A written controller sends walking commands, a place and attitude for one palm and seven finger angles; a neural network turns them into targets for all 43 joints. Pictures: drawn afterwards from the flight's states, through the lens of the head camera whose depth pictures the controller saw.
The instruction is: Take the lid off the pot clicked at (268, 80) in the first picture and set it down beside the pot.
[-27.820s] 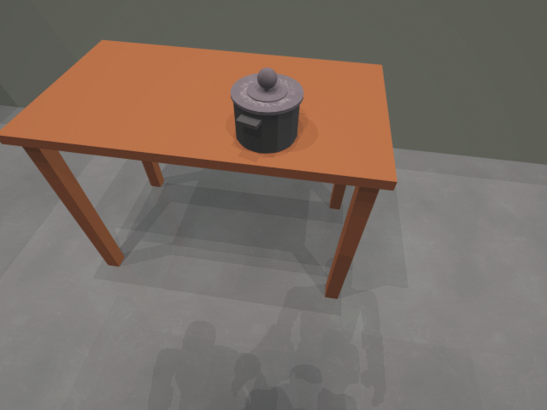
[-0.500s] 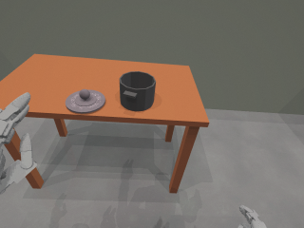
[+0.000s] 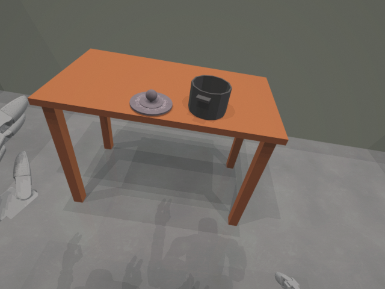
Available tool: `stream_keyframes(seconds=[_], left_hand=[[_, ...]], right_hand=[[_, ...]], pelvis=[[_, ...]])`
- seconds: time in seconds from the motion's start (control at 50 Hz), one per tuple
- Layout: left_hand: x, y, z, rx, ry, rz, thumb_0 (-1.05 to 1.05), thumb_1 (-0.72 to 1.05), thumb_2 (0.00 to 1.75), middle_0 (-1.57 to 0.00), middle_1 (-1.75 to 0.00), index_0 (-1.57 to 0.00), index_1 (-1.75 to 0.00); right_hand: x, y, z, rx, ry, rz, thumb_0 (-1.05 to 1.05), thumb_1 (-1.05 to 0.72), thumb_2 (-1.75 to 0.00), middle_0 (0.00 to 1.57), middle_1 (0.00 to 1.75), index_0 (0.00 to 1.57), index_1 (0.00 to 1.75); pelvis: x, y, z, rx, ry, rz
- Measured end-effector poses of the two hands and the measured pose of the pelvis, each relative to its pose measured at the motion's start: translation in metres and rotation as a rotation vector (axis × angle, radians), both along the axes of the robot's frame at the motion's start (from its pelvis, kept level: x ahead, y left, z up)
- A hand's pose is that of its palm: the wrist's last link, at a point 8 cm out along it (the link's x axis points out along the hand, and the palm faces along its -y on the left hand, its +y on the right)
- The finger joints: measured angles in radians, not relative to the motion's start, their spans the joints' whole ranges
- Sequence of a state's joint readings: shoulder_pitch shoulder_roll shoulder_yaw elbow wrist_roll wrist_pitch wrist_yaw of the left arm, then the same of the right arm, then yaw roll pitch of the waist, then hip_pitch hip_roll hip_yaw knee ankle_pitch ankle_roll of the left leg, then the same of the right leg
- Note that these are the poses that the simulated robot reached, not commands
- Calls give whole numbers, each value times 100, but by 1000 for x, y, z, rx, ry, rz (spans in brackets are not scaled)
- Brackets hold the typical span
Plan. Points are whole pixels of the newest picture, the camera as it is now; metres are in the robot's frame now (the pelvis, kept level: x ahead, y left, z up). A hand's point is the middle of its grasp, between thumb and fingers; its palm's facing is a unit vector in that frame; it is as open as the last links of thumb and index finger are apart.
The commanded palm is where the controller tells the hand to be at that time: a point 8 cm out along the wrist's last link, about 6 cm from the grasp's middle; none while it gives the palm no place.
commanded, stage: stop stepping back and stand still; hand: left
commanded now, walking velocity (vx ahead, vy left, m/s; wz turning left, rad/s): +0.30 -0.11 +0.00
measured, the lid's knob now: (151, 95) +0.81 +0.25 -0.01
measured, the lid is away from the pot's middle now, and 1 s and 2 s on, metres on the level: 0.23 0.23 0.23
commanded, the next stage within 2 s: let the arm hang, fingers relaxed in 1.24 s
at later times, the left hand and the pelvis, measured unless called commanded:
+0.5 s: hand (19, 205) +0.16 +0.28 +0.18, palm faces +0.42 -0.73 -0.54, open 7.4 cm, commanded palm none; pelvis -0.03 +0.02 +0.00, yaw +3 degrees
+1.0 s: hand out of the picture +0.04 +0.21 -0.15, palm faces +0.14 -0.95 -0.26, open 7.1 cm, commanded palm none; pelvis +0.02 +0.00 +0.01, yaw +7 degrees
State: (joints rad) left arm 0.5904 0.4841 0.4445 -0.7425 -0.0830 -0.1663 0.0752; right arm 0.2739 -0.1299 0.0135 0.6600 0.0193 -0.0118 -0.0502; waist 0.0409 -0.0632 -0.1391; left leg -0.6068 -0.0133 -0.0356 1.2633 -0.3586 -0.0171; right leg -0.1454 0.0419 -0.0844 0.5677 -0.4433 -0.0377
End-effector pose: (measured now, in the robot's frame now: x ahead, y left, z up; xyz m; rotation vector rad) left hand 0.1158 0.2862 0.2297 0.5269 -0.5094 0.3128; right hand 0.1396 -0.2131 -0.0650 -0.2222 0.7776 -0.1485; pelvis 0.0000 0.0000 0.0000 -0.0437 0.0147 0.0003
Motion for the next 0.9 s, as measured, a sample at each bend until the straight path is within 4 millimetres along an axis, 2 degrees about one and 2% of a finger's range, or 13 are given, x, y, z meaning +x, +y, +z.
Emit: stream_keyframes(seconds=[0.1,0.16,0.2,0.28,0.36,0.4,0.48,0.54,0.6,0.66,0.72,0.78,0.9], left_hand=[[15,47,-44,-223,20,140,1,89,90,-21,-30,-20,-30],[21,40,-64,-218,180,98,1,90,90,-20,-30,-20,-30],[17,24,-60,-166,258,12,2,90,90,-20,-30,-19,-30],[-1,-6,-24,-20,267,-132,2,90,90,-20,-30,-20,-30],[-9,-7,7,136,235,-67,2,89,90,-21,-30,-21,-30],[-8,0,9,186,209,19,1,89,90,-21,-30,-21,-30],[-1,21,-17,60,235,154,1,89,90,-21,-30,-21,-30],[15,39,-76,-75,414,236,0,90,90,-20,-30,-20,-30],[26,42,-175,-307,709,283,0,90,90,-20,-30,-20,-30],[16,15,-278,-463,1066,261,1,91,90,-19,-29,-19,-30],[-17,-35,-345,-574,1391,213,1,92,90,-19,-29,-19,-30],[-49,-72,-366,-707,1499,227,-2,95,90,-20,-29,-20,-30],[-73,-55,-349,-658,1574,340,-8,99,90,-21,-30,-20,-30]], right_hand=[[-9,11,1,-53,-60,24,1,-90,-90,20,31,21,30],[-18,22,7,-12,-102,3,1,-90,-90,20,30,21,30],[-28,29,14,18,-116,-4,1,-90,-90,20,30,21,30],[-46,33,17,51,-65,9,1,-90,-90,20,30,21,30],[-49,24,1,66,-1,11,1,-90,-90,20,31,21,30],[-42,16,-15,75,13,9,1,-90,-90,20,31,21,30],[-27,-3,-33,58,51,-4,1,-90,-90,20,31,21,30],[-19,-13,-36,59,81,39,1,-90,-90,20,30,21,30],[-17,-17,-44,29,138,80,1,-90,-90,20,30,20,30],[-23,-19,-56,-2,187,83,1,-91,-90,20,30,20,30],[-37,-22,-60,-12,277,80,1,-91,-90,20,30,20,30],[-49,-27,-67,-6,388,69,1,-91,-90,20,30,20,30],[-52,-21,-62,26,514,39,1,-91,-90,20,30,20,30]], pelvis=[[-23,25,-8,17,16,48],[-41,32,-3,55,-11,-3],[-45,31,3,53,-13,-5],[-43,24,15,29,-3,4],[-34,20,16,5,1,14],[-30,15,6,22,7,30],[-29,16,2,22,-22,42],[-22,17,2,36,-1,100],[-16,19,-6,43,4,139],[-12,17,-18,54,16,138],[-5,5,-16,90,26,141],[2,-3,-12,76,30,154],[15,-4,8,63,42,142]])
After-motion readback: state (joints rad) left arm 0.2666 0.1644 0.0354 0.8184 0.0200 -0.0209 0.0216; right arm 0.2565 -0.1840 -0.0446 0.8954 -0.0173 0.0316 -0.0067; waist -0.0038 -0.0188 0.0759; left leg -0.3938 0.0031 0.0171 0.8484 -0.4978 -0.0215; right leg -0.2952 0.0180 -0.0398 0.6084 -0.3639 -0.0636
